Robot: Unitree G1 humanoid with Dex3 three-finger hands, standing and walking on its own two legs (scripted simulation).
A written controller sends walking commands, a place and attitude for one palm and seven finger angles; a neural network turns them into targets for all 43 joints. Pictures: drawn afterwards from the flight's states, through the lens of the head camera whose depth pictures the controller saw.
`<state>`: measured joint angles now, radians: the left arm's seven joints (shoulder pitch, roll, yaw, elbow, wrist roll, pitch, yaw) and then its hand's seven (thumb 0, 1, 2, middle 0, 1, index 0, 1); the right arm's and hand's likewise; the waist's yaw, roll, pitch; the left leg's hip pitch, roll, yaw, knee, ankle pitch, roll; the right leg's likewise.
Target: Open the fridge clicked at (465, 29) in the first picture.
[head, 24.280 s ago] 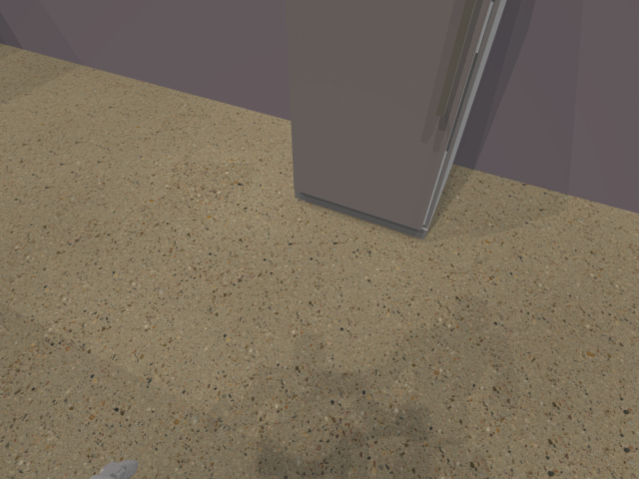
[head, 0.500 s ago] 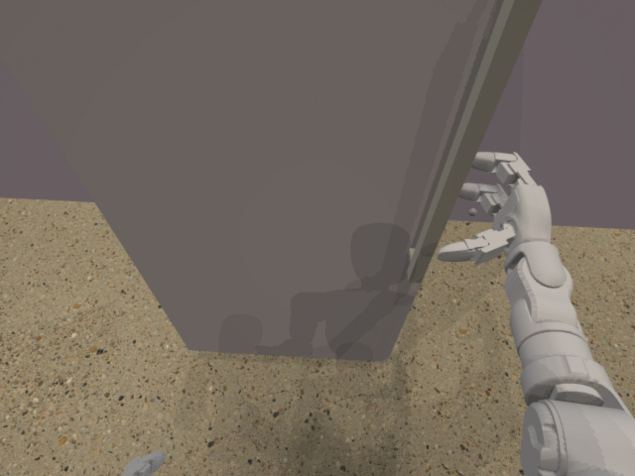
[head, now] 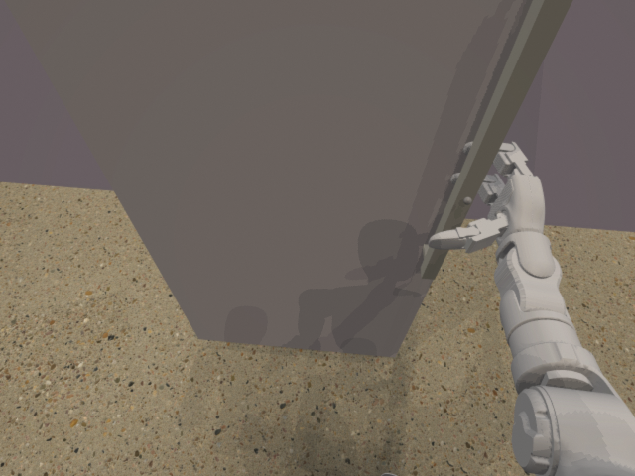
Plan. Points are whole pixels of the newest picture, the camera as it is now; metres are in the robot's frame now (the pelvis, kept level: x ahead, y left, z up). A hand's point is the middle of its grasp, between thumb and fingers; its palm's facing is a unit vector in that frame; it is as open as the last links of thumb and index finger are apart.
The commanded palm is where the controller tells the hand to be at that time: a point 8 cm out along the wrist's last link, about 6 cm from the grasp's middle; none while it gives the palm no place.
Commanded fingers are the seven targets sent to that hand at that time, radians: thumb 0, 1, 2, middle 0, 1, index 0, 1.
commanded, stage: slide the fingers in behind the handle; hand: right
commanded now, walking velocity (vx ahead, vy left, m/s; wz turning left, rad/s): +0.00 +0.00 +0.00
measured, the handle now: (472, 156) +0.50 -0.12 +0.15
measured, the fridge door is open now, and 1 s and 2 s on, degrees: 0 0 0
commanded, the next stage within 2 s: grip the handle and tug to test in 0.78 s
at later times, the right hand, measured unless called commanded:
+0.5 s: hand (452, 197) +0.45 -0.10 +0.12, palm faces -0.03 +1.00 -0.01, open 14.0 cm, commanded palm +0.43 -0.16 +0.12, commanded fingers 0.00 0.50 -0.30 0.30 1.20 0.30 1.20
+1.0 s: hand (461, 200) +0.45 -0.11 +0.11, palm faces -0.03 +1.00 +0.00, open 13.7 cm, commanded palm +0.43 -0.16 +0.12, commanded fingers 0.00 0.17 -0.44 0.34 1.25 0.34 1.25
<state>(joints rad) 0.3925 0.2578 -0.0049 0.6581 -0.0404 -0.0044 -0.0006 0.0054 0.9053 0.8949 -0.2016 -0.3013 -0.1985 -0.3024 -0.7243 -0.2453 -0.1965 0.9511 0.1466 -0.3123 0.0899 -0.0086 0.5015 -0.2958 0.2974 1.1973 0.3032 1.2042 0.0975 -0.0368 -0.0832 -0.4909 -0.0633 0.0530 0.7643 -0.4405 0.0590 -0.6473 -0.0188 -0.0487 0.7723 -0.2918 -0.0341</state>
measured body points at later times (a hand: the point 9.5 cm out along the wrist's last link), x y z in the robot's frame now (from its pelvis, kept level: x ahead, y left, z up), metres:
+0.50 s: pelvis +0.00 +0.00 +0.00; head +0.05 +0.01 +0.45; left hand +0.06 +0.26 -0.12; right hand +0.45 -0.15 +0.12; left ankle -0.04 +0.08 -0.71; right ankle +0.05 -0.10 -0.71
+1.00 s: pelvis +0.00 +0.00 +0.00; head +0.05 +0.01 +0.45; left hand +0.06 +0.26 -0.12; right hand +0.45 -0.17 +0.11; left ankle -0.04 +0.08 -0.71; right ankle +0.05 -0.10 -0.71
